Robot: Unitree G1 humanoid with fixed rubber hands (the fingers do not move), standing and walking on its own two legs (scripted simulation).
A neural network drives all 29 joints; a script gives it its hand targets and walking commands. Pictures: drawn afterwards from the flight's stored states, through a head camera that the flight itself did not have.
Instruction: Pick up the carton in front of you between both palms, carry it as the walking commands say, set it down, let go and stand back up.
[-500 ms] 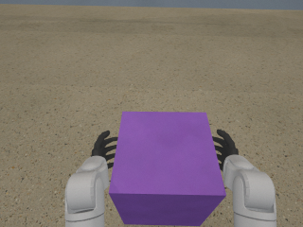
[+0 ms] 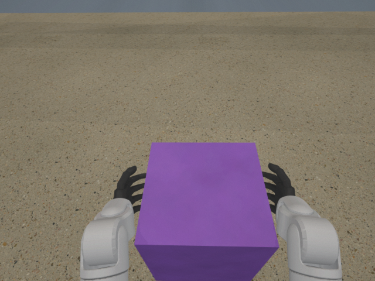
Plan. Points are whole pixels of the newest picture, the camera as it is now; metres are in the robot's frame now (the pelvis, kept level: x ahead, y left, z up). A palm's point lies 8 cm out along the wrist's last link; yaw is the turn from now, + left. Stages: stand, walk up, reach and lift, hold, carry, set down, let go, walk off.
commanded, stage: carry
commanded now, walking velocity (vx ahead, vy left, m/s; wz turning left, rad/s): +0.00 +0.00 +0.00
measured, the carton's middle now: (202, 215) +0.27 +0.00 +0.01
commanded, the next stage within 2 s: hold in 1.62 s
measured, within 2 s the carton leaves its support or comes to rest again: neither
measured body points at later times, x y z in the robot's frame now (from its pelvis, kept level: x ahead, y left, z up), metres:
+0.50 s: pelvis +0.05 +0.01 -0.01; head +0.03 +0.01 +0.44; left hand +0.33 +0.16 +0.05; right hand +0.32 -0.15 +0.05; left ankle +0.04 +0.12 -0.74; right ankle -0.02 -0.09 -0.74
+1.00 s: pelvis +0.01 +0.01 +0.00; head -0.01 +0.01 +0.45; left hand +0.32 +0.16 +0.03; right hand +0.31 -0.15 +0.03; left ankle +0.04 +0.12 -0.74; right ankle -0.02 -0.10 -0.74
